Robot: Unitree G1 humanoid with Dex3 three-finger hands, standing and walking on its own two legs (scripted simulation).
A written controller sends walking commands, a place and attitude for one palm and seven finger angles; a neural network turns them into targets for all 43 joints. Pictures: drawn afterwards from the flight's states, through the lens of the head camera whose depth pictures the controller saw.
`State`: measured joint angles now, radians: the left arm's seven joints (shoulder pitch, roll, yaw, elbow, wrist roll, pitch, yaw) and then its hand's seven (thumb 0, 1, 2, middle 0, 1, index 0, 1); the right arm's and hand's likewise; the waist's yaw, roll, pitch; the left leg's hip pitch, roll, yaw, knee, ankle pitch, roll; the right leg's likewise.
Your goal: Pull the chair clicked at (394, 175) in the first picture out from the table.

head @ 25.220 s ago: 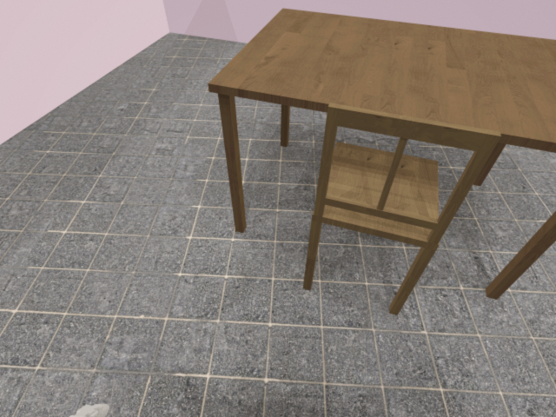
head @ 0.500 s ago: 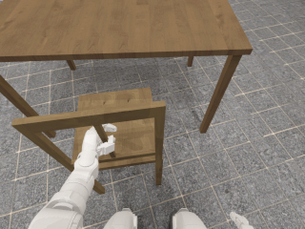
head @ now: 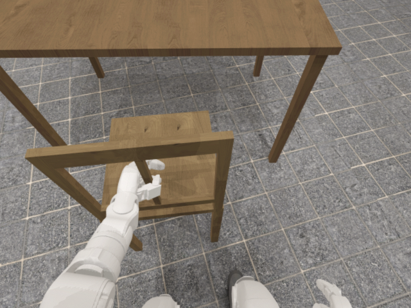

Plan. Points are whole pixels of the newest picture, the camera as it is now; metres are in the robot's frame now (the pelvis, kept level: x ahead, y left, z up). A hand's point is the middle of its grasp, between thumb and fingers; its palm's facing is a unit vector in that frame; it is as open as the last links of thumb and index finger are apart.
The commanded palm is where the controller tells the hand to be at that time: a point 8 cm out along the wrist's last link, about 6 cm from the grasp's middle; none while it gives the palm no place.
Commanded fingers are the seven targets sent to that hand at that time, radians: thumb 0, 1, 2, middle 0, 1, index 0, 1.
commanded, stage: step backward, pulling the chair out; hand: left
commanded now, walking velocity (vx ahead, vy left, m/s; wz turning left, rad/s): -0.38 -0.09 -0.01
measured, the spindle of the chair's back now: (150, 183) +0.39 +0.13 -0.09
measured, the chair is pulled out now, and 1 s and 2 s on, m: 0.25 0.49 0.68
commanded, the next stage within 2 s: stop walking, hand still on the chair in 1.10 s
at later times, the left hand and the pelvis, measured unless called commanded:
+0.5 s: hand (145, 242) +0.25 +0.12 -0.06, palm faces -0.08 -0.98 -0.20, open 5.0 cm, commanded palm +0.24 +0.17 -0.05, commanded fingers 0.00 0.90 0.90 -0.50 -1.45 -0.50 -1.45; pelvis -0.11 +0.01 +0.00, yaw -3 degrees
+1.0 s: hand out of the picture +0.13 +0.12 -0.05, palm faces -0.07 -0.98 -0.20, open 5.0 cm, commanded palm +0.12 +0.17 -0.05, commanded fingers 0.00 0.90 0.90 -0.50 -1.45 -0.50 -1.45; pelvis -0.23 +0.01 +0.01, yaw -1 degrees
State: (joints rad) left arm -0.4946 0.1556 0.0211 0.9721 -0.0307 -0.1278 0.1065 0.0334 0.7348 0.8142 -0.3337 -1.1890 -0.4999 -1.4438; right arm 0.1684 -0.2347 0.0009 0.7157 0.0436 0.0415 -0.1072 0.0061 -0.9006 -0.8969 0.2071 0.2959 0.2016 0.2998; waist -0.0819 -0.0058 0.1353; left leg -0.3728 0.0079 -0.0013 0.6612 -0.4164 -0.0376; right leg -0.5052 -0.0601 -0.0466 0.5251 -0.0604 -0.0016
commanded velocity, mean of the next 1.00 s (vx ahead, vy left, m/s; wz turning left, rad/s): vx -0.36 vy -0.05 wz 0.05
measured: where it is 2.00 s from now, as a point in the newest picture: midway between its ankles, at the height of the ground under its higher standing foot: outside the picture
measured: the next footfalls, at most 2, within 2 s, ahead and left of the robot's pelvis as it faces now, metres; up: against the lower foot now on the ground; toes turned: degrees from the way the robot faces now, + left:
right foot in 0.16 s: +0.06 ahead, -0.12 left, +0.00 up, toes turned -4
right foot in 0.62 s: -0.07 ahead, -0.13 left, +0.00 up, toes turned -4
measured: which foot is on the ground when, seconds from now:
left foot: down 0.00-0.68, up 0.70-0.90, down 0.92-1.00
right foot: down 0.00-0.04, up 0.06-0.14, down 0.16-0.42, up 0.44-0.60, down 0.62-0.96, up 0.98-1.00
